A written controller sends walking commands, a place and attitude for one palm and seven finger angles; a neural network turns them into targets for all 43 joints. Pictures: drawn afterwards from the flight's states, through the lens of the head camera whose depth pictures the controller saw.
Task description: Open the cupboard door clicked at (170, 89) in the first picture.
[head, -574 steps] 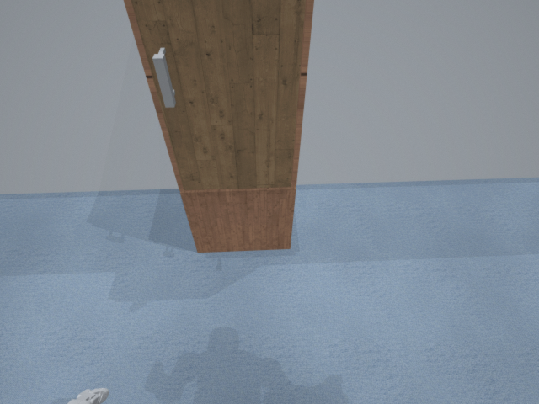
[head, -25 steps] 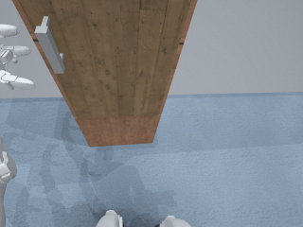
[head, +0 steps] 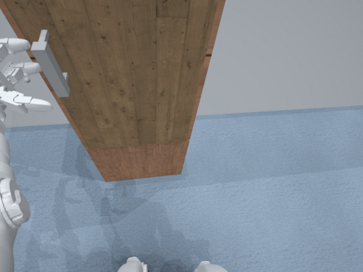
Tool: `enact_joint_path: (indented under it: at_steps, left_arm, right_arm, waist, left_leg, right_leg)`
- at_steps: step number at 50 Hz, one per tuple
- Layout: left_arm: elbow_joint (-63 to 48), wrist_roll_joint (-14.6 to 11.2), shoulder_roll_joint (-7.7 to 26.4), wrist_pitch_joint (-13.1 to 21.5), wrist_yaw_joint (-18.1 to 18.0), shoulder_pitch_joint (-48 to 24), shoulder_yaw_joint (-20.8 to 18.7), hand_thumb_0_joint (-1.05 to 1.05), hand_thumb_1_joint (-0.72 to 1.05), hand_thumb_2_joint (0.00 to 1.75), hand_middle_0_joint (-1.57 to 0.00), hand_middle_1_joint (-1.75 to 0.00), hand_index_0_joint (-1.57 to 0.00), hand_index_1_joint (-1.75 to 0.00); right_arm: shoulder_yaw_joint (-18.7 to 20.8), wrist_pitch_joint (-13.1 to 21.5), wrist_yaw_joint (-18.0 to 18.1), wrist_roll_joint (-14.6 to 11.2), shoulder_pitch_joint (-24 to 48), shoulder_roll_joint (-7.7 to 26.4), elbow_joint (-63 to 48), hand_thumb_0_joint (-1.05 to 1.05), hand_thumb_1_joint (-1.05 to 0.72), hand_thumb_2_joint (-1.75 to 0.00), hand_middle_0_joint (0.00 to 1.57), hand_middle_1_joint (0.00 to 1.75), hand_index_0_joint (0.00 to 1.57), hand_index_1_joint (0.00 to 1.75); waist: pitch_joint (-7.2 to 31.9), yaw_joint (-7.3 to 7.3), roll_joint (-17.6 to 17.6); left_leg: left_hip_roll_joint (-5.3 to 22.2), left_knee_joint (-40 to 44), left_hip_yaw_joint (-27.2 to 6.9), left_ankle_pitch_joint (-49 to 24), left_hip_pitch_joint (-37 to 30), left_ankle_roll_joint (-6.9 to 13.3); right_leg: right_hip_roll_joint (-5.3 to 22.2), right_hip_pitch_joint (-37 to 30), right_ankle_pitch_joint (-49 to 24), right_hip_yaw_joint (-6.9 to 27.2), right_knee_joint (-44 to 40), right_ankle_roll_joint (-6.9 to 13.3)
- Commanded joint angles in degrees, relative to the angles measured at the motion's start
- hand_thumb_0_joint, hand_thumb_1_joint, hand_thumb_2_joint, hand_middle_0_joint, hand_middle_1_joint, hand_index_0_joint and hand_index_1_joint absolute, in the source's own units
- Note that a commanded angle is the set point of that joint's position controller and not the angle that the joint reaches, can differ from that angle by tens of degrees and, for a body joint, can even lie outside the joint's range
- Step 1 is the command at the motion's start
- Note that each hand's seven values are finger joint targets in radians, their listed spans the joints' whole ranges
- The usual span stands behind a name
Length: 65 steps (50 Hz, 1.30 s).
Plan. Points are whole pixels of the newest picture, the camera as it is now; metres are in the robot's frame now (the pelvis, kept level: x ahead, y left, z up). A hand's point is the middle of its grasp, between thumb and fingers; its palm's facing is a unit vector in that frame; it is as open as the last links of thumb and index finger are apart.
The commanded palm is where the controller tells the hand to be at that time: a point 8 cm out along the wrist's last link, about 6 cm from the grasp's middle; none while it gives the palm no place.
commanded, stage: slide the fingers in behind the handle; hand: left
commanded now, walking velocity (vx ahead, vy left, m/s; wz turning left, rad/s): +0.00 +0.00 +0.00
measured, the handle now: (54, 65) +0.53 +0.24 +0.12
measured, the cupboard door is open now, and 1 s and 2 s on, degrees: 0 0 0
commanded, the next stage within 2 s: close the thumb around the handle in 1.26 s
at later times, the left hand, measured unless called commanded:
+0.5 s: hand (49, 79) +0.48 +0.24 +0.12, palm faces +0.08 -1.00 +0.01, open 14.0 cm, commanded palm +0.46 +0.29 +0.11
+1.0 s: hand (57, 80) +0.48 +0.23 +0.12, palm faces +0.09 -1.00 +0.02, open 13.9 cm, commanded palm +0.46 +0.27 +0.11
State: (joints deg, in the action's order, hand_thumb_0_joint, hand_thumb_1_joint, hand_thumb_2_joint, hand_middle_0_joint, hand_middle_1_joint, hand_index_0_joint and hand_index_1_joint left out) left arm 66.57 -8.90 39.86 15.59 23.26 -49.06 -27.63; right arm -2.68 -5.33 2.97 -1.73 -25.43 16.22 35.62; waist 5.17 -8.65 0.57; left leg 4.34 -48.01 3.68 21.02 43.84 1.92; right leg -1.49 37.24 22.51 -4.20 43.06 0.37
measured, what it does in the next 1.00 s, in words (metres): stands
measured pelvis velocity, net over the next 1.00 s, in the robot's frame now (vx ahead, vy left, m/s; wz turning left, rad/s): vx -0.01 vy -0.01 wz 0.02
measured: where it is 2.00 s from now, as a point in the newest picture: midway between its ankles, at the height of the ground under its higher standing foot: outside the picture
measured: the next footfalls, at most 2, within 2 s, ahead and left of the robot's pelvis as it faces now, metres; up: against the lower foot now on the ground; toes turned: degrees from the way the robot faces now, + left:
none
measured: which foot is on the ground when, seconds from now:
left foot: down 0.00-1.00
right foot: down 0.00-1.00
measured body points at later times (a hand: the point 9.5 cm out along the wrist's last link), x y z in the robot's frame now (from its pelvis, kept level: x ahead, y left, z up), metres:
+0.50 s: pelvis -0.01 -0.01 +0.00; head +0.09 +0.01 +0.44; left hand +0.47 +0.29 +0.12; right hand +0.02 -0.29 -0.11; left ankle +0.02 +0.09 -0.70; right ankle -0.02 -0.12 -0.70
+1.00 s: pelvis -0.01 -0.01 +0.00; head +0.08 +0.01 +0.44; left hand +0.47 +0.28 +0.12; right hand +0.01 -0.29 -0.11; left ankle +0.02 +0.09 -0.70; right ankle -0.02 -0.12 -0.70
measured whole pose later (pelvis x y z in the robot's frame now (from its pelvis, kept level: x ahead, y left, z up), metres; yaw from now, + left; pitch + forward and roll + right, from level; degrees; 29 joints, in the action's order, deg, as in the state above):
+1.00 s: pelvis -0.01 -0.01 +0.00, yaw +1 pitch +15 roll -3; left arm 67.5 -7.8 33.2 16.9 16.5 -51.2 -23.7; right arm -2.3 -3.2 2.2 -1.5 -23.3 16.0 36.9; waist 5.0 -8.7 0.5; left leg 4.3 -47.8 2.7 20.3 42.9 1.0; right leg -1.6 36.6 22.9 -5.0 44.1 1.4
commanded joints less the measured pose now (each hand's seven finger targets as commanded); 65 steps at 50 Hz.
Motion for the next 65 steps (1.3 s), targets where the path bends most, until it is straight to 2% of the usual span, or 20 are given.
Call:
enact_joint_path:
  at_steps: [1, 5, 9, 11, 14, 17, 22, 23, 28, 31, 36, 39, 42, 43, 48, 50, 52, 60, 63, 65]
  left_arm:
    - [-14.29, -1.02, 15.12, 4.77, -0.76, -25.51, -0.89, 0.00, -0.50, 0.30, -0.30, -1.20, -0.30, -1.20]
    - [-13.88, -0.88, 10.43, 4.72, -1.27, -24.49, 2.09, 0.00, -0.50, 0.30, -0.30, -1.20, -0.30, -1.20]
    - [-10.56, -0.62, 12.26, 3.49, -2.64, -26.12, 1.04, 0.00, -0.50, 0.30, -0.30, -1.20, -0.30, -1.20]
    - [-11.51, -0.08, 13.93, 4.00, -3.56, -26.51, -0.17, 0.00, -0.50, 0.30, -0.30, -1.20, -0.30, -1.20]
    - [-12.48, 0.97, 13.51, 5.25, -4.45, -29.33, 0.89, 0.00, -0.50, 0.30, -0.30, -1.20, -0.30, -1.20]
    - [-13.07, 0.30, 12.28, 6.30, -4.41, -27.55, 0.77, 0.00, -0.50, 0.30, -0.30, -1.20, -0.30, -1.20]
    - [-9.76, 0.10, 10.43, 4.30, -4.00, -27.07, 2.56, 0.00, -0.50, 0.30, -0.30, -1.20, -0.30, -1.20]
    - [-9.61, 0.17, 13.01, 4.06, -4.31, -26.48, 0.54, 0.00, -0.50, 0.30, -0.30, -1.20, -0.30, -1.20]
    - [-12.34, 0.13, 10.72, 4.94, -4.71, -27.72, 1.96, 0.00, -0.50, 0.30, -0.30, -1.20, -0.30, -1.20]
    - [-11.82, -0.61, 8.38, 4.90, -4.37, -26.77, 3.27, 0.00, -0.50, 0.30, -0.30, -1.20, -0.30, -1.20]
    - [-11.36, -0.08, 11.44, 4.65, -5.45, -28.92, 1.34, 0.00, -0.50, 0.30, -0.30, -1.20, -0.30, -1.20]
    - [-12.95, 0.69, 7.71, 5.25, -6.01, -30.09, 4.34, 0.00, -0.50, 0.30, -0.30, -1.20, -0.30, -1.20]
    - [-11.42, 0.08, 7.41, 5.22, -6.27, -28.13, 3.54, 0.00, -0.50, 0.30, -0.30, -1.20, -0.30, -1.20]
    - [-12.31, -0.12, 5.59, 5.09, -6.26, -29.94, 5.19, 0.00, -0.50, 0.30, -0.30, -1.20, -0.30, -1.20]
    - [-10.78, 0.82, 9.93, 5.14, -6.98, -27.64, 1.73, 0.00, -0.50, 0.30, -0.30, -1.20, -0.30, -1.20]
    - [-10.10, 0.96, 7.82, 4.85, -6.70, -28.69, 3.84, 0.00, -0.50, 0.30, -0.30, -1.20, -0.30, -1.20]
    - [-9.52, 1.08, 9.91, 4.98, -6.80, -29.05, 2.45, 0.00, -0.50, 0.30, -0.30, -1.20, -0.30, -1.20]
    - [-8.00, 1.18, 9.05, 4.07, -6.29, -31.34, 3.94, 0.00, -0.50, 0.30, -0.30, -1.20, -0.30, -1.20]
    - [-8.05, 1.04, 9.45, 4.14, -6.60, -29.93, 2.74, 0.00, -0.50, 0.30, -0.30, -1.20, -0.30, -1.20]
    - [-8.58, 1.05, 8.18, 4.09, -6.68, -31.28, 3.79, 0.00, -0.50, 0.30, -0.30, -1.20, -0.30, -1.20]
  right_arm:
    - [4.67, 1.60, 0.68, 0.48, -6.37, 11.44, -3.36, 0.00, -0.90, -0.90, 0.20, 0.30, 0.20, 0.30]
    - [4.70, 1.88, 0.38, 0.35, -5.43, 10.74, -3.20, 0.00, -0.90, -0.90, 0.20, 0.30, 0.20, 0.30]
    - [4.24, 2.05, 0.62, 0.14, -4.77, 10.93, -3.39, 0.00, -0.90, -0.90, 0.20, 0.30, 0.20, 0.30]
    - [4.06, 2.35, 0.63, 0.34, -4.76, 10.94, -3.75, 0.00, -0.90, -0.90, 0.20, 0.30, 0.20, 0.30]
    - [4.05, 2.60, 0.54, 0.39, -4.57, 10.64, -3.59, 0.00, -0.90, -0.90, 0.20, 0.30, 0.20, 0.30]
    - [4.18, 2.77, 0.33, 0.38, -4.36, 10.47, -3.68, 0.00, -0.90, -0.90, 0.20, 0.30, 0.20, 0.30]
    - [4.01, 2.59, 0.39, 0.08, -4.22, 10.52, -3.57, 0.00, -0.90, -0.90, 0.20, 0.30, 0.20, 0.30]
    - [4.12, 2.50, 0.49, 0.12, -4.44, 10.79, -3.60, 0.00, -0.90, -0.90, 0.20, 0.30, 0.20, 0.30]
    - [4.40, 2.74, 0.30, 0.31, -5.02, 10.35, -3.20, 0.00, -0.90, -0.90, 0.20, 0.30, 0.20, 0.30]
    - [4.34, 2.72, 0.08, 0.30, -5.24, 10.20, -2.99, 0.00, -0.90, -0.90, 0.20, 0.30, 0.20, 0.30]
    - [4.27, 2.91, 0.25, 0.38, -5.42, 10.50, -2.66, 0.00, -0.90, -0.90, 0.20, 0.30, 0.20, 0.30]
    - [4.41, 3.20, -0.15, 0.49, -5.48, 9.95, -2.31, 0.00, -0.90, -0.90, 0.20, 0.30, 0.20, 0.30]
    - [4.64, 3.22, -0.21, 0.40, -5.59, 10.22, -2.19, 0.00, -0.90, -0.90, 0.20, 0.30, 0.20, 0.30]
    - [4.54, 3.34, -0.28, 0.47, -5.19, 10.01, -2.09, 0.00, -0.90, -0.90, 0.20, 0.30, 0.20, 0.30]
    - [4.39, 3.27, -0.21, 0.51, -5.30, 10.23, -2.36, 0.00, -0.90, -0.90, 0.20, 0.30, 0.20, 0.30]
    - [4.21, 3.32, -0.28, 0.37, -5.00, 10.03, -2.55, 0.00, -0.90, -0.90, 0.20, 0.30, 0.20, 0.30]
    - [4.24, 3.28, -0.01, 0.29, -5.14, 10.34, -2.62, 0.00, -0.90, -0.90, 0.20, 0.30, 0.20, 0.30]
    - [4.08, 3.40, 0.19, 0.39, -5.52, 10.42, -2.67, 0.00, -0.90, -0.90, 0.20, 0.30, 0.20, 0.30]
    - [4.18, 3.59, 0.08, 0.64, -6.06, 10.52, -2.82, 0.00, -0.90, -0.90, 0.20, 0.30, 0.20, 0.30]
    - [4.19, 3.67, -0.02, 0.66, -6.02, 10.38, -2.71, 0.00, -0.90, -0.90, 0.20, 0.30, 0.20, 0.30]
  waist:
    - [23.43, 0.66, 9.25]
    - [22.40, 0.42, 9.86]
    - [19.11, 0.00, 6.05]
    - [20.60, 0.72, 6.64]
    - [22.25, -0.09, 7.90]
    - [24.96, 0.68, 9.23]
    - [20.66, -0.25, 6.24]
    - [21.24, 0.29, 5.68]
    - [23.86, -0.04, 7.50]
    - [22.59, -0.41, 5.66]
    - [21.27, -0.30, 6.29]
    - [22.77, -0.78, 9.71]
    - [22.62, -0.72, 6.15]
    - [22.12, -1.25, 7.13]
    - [22.37, 0.01, 5.84]
    - [20.53, -0.73, 6.23]
    - [20.57, -0.73, 5.82]
    - [19.54, -1.85, 6.49]
    - [22.58, -0.93, 6.80]
    - [21.38, -1.37, 7.41]
  left_leg:
    - [-1.54, 3.98, -6.59, -23.20, -28.11, 0.09]
    - [-1.42, 4.03, -6.76, -23.77, -29.26, -0.28]
    - [-1.98, 4.48, -5.89, -19.02, -23.84, 0.37]
    - [-2.26, 4.12, -5.74, -19.62, -23.64, 0.41]
    - [-2.16, 3.73, -5.98, -19.81, -24.85, 0.21]
    - [-2.26, 3.15, -5.68, -22.04, -26.54, 0.10]
    - [-2.47, 3.75, -4.95, -18.37, -22.32, 0.63]
    - [-2.59, 3.71, -4.76, -17.50, -21.21, 0.77]
    - [-2.57, 3.43, -4.82, -19.55, -23.56, 0.71]
    - [-2.75, 3.48, -4.59, -19.70, -22.61, 0.93]
    - [-2.86, 3.90, -4.58, -16.27, -20.48, 0.99]
    - [-2.59, 3.66, -5.16, -17.85, -24.12, 0.58]
    - [-2.49, 3.59, -5.18, -18.17, -23.49, 0.67]
    - [-2.62, 3.67, -4.89, -17.51, -23.37, 0.73]
    - [-2.73, 3.53, -4.79, -17.94, -21.76, 0.78]
    - [-2.80, 3.77, -4.85, -16.53, -21.21, 0.74]
    - [-2.73, 3.67, -4.91, -16.32, -20.75, 0.79]
    - [-2.45, 3.52, -5.33, -15.09, -20.53, 0.64]
    - [-2.36, 3.26, -5.65, -16.89, -22.21, 0.45]
    - [-2.29, 3.32, -5.64, -16.26, -22.36, 0.43]
  right_leg:
    - [-2.54, 0.06, -17.76, 1.43, -4.12, 0.64]
    - [-2.38, 1.36, -17.66, 1.19, -4.14, 0.57]
    - [-1.92, -0.50, -17.17, 1.92, -4.57, 0.12]
    - [-1.80, -1.97, -18.09, 2.13, -4.05, 0.35]
    - [-1.72, -1.45, -18.17, 2.41, -3.80, 0.09]
    - [-1.88, -2.38, -19.99, 2.54, -3.42, 0.26]
    - [-1.70, -2.85, -19.44, 2.74, -4.25, -0.16]
    - [-1.62, -3.91, -19.15, 3.13, -4.45, -0.22]
    - [-1.74, -4.07, -20.62, 3.11, -4.23, -0.14]
    - [-1.92, -4.88, -21.50, 3.09, -4.44, -0.08]
    - [-1.70, -4.82, -18.67, 3.51, -4.88, -0.09]
    - [-1.78, -1.88, -18.11, 2.93, -4.47, -0.02]
    - [-1.94, -2.69, -18.76, 2.87, -4.52, -0.03]
    - [-1.87, -2.50, -18.65, 2.97, -4.72, -0.16]
    - [-1.79, -4.09, -19.42, 3.09, -4.26, -0.04]
    - [-1.80, -3.00, -18.10, 3.03, -4.47, -0.11]
    - [-1.65, -2.99, -17.97, 3.28, -4.44, -0.13]
    - [-1.59, -0.43, -15.85, 2.90, -4.26, -0.19]
    - [-1.72, -0.69, -16.38, 2.61, -3.70, -0.03]
    - [-1.76, 0.32, -15.56, 2.53, -4.01, -0.08]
